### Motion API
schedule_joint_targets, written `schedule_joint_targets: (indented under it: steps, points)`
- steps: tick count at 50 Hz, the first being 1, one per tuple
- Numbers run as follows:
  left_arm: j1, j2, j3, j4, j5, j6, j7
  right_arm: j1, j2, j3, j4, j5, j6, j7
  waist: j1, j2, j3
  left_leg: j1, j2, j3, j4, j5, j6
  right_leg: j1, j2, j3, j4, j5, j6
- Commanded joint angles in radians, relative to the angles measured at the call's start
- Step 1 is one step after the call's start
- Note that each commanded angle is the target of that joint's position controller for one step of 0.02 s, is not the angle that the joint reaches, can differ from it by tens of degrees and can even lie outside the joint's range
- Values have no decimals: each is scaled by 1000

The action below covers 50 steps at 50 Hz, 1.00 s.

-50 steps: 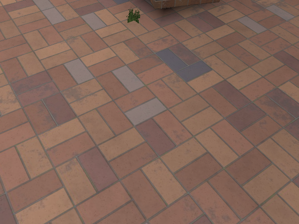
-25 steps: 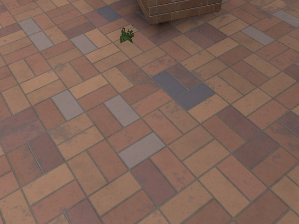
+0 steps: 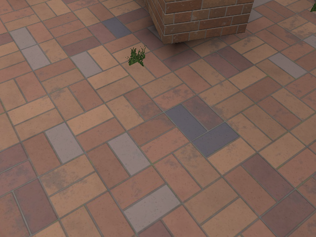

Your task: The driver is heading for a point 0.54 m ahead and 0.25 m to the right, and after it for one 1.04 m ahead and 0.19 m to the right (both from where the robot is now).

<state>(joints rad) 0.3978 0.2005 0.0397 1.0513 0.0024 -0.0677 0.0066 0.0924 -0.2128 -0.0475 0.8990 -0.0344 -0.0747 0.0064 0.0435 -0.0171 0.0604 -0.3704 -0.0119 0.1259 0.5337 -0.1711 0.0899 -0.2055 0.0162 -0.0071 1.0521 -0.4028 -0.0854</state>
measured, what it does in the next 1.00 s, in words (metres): walks ahead, turning right: right foot, then left foot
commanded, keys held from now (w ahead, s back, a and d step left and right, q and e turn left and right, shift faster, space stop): w+e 0.72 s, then e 0.20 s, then q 0.08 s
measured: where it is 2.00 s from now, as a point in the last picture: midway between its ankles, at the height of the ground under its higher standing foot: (197, 228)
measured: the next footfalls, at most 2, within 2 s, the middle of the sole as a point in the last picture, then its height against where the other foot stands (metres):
right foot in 0.46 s outside the picture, level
left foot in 0.98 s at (195, 186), level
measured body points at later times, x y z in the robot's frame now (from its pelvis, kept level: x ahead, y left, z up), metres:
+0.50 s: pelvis +0.26 -0.04 -0.01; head +0.29 -0.06 +0.43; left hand +0.49 +0.14 -0.13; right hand +0.15 -0.27 -0.16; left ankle +0.09 +0.08 -0.69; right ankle +0.33 -0.11 -0.73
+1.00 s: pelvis +0.50 -0.11 -0.01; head +0.54 -0.13 +0.44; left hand +0.63 +0.15 -0.14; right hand +0.56 -0.42 -0.11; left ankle +0.66 -0.10 -0.73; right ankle +0.33 -0.11 -0.72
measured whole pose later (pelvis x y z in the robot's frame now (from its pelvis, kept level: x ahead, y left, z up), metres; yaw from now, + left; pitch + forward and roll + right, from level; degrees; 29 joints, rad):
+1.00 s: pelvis +0.50 -0.11 -0.01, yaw -33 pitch +1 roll -1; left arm 0.40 0.28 0.08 0.90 0.00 -0.03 0.02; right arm 0.04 -0.24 -0.02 0.76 -0.03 -0.07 -0.01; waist 0.08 0.02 0.08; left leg -0.46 -0.02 0.01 0.52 -0.04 0.05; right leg -0.07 0.17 0.17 0.64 -0.45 -0.09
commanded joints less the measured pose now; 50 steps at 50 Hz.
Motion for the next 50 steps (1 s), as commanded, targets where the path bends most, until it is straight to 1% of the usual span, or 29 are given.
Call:
schedule_joint_targets:
  steps: [1, 2, 3, 5, 7, 12, 17, 20, 21, 22, 23, 24, 25, 26, 27, 28, 30, 32, 34, 36, 38, 40, 44, 45, 46, 47, 48, 49, 50]
  points:
    - [-20, 89, 28, -63, 10, -2, -6, 144, -82, -22, 16, 9, -11, -6, -59, 65, -40, 290, 316, -358, -358, -46, 92, -350, -97, 63, 143, 107, -15]
    - [-3, 72, 27, -60, 23, 14, -14, 145, -59, -15, 29, 14, -17, -12, -34, 86, -26, 236, 281, -280, -375, 5, 63, -311, -110, 60, 115, 126, -5]
    - [2, 56, 27, -59, 26, 27, -21, 165, -56, -13, 38, 14, -25, -15, -25, 91, -29, 221, 276, -239, -380, 53, 56, -293, -108, 54, 110, 138, 1]
    - [-32, 41, 29, -77, 27, 44, -29, 206, -75, -17, 54, 21, -41, -17, -14, 80, -19, 225, 271, -170, -394, 130, 54, -336, -115, 41, 95, 177, 10]
    - [-103, 40, 29, -106, 27, 54, -36, 235, -88, -21, 61, 20, -47, -19, -19, 78, 0, 241, 266, -112, -408, 160, 50, -409, -128, 29, 62, 244, 19]
    - [-288, 30, 17, -180, 23, 52, -52, 289, -81, -15, 77, 17, -46, -25, -48, 76, 44, 281, 234, 15, -410, 271, 36, -456, -116, -29, -192, 394, 33]
    - [-415, 33, 7, -242, 30, 49, -61, 371, -108, -20, 106, 14, -32, -39, -81, 80, 56, 426, 274, 92, -355, 453, 32, -424, -79, -120, -378, 366, -11]
    - [-371, 58, 19, -242, 34, 51, -58, 357, -140, -29, 104, 9, -16, -48, -43, 113, 13, 497, 290, 141, -202, 824, 23, -317, -6, -167, -413, 233, -68]
    - [-311, 72, 27, -228, 35, 51, -53, 347, -156, -34, 100, 8, -7, -49, -15, 124, -21, 507, 293, 150, -99, 937, 22, -252, 29, -180, -419, 176, -91]
    - [-223, 91, 39, -204, 35, 46, -49, 339, -171, -39, 93, 8, 3, -47, 18, 125, -74, 496, 294, 151, 52, 958, 23, -155, 63, -181, -449, 140, -116]
    - [-83, 122, 58, -162, 41, 37, -39, 323, -179, -41, 80, 12, 11, -40, 83, 89, -147, 403, 282, 164, 277, 833, 0, 40, 81, -151, -541, 171, -149]
    - [32, 218, 90, -140, 53, 33, -25, 318, -145, -33, 46, 14, 9, -35, 127, -19, -241, 170, 241, 160, 592, 414, -33, 276, -112, 115, -589, 71, -210]
    - [-26, 308, 109, -169, 32, 46, -22, 302, -75, -27, -38, 27, -2, -11, 49, -241, -293, -272, -16, 46, 950, -376, -97, 511, -356, 702, -740, 83, -370]
    - [-21, 293, 103, -170, 14, 59, -16, 173, -143, -34, -67, 17, -16, -6, 78, -38, -231, -387, 37, -136, 946, -300, -84, 463, -348, 653, -795, 146, -345]
    - [-73, 248, 91, -167, 10, 57, -8, 143, -123, -28, -81, 30, -30, -2, 43, -4, -126, -398, 83, -147, 879, -202, -76, 353, -330, 520, -801, 223, -312]
    - [-116, 194, 78, -166, 8, 49, -7, 173, -119, -27, -62, 31, -35, -6, -10, 67, -52, -334, 118, -147, 771, -154, -78, 221, -282, 425, -815, 365, -264]
    - [-166, 153, 62, -177, -2, 28, 1, 205, -107, -26, -55, -7, 0, -7, -67, 55, -47, -212, 144, -155, 662, -136, -103, 101, -191, 295, -824, 506, -217]
    - [-135, 167, 60, -172, -9, 7, -1, 200, -96, -25, -67, -17, 31, 1, -79, 34, -56, -193, 139, -140, 603, -129, -128, 68, -155, 259, -829, 585, -215]
    - [-93, 195, 66, -169, -7, 1, -4, 136, -93, -22, -96, -14, 44, 6, -64, 13, -42, -231, 137, -125, 526, -67, -146, 55, -133, 249, -844, 580, -203]
    - [-44, 199, 66, -166, -5, 2, -6, 43, -101, -21, -132, -11, 48, 7, -31, -7, -20, -291, 134, -120, 437, 7, -156, 76, -124, 264, -854, 564, -183]
    - [-6, 200, 64, -165, -4, 8, -4, -20, -106, -19, -158, -6, 48, 5, -11, -17, -9, -312, 111, -114, 356, 54, -158, 109, -114, 253, -808, 764, -152]
    - [24, 206, 65, -164, -3, 16, 1, -60, -99, -11, -178, 1, 45, 4, 6, -35, -31, -290, 76, -106, 287, 88, -150, 144, -95, 229, -742, 939, -117]
    - [63, 206, 63, -171, 8, 38, 14, -133, -110, 2, -216, 14, 35, -4, 40, -69, -54, -245, 8, -108, 153, 106, -121, 217, -87, 267, -647, 1009, -85]
    - [55, 208, 64, -178, 13, 42, 18, -120, -120, 2, -216, 15, 31, -7, 32, -76, -57, -208, -5, -119, 109, 93, -110, 225, -86, 285, -614, 1013, -76]
    - [24, 214, 67, -191, 17, 44, 22, -72, -138, -1, -205, 16, 25, -12, 6, -82, -67, -132, -18, -133, 54, 76, -95, 211, -82, 301, -571, 1025, -57]
    - [-18, 225, 68, -205, 18, 39, 24, 18, -160, -7, -175, 13, 19, -17, -35, -88, -95, -30, -32, -124, -5, 80, -72, 202, -78, 295, -518, 1069, -34]
    - [-40, 228, 68, -209, 10, 29, 22, 116, -173, -13, -142, 9, 7, -24, -81, -78, -129, 94, -31, -113, -87, 181, -48, 193, -62, 284, -420, 1065, -12]
    - [-55, 205, 60, -222, -5, 15, 16, 225, -192, -17, -117, -1, -12, -31, -134, -32, -190, 288, 65, -173, -140, 425, -15, 108, -18, 262, -255, 894, 10]
    - [43, 113, 40, -243, -19, 9, 17, 266, -251, -19, -128, -6, -18, -32, -89, 188, -326, 532, 358, -434, -12, 1065, 87, -62, 111, 165, 42, 62, 38]
Keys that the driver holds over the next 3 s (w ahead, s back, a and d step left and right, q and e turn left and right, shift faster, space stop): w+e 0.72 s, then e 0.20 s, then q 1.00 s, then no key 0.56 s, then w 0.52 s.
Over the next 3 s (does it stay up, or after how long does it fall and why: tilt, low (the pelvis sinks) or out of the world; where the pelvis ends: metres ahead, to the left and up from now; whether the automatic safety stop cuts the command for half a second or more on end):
stays up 0.65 -0.08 0.02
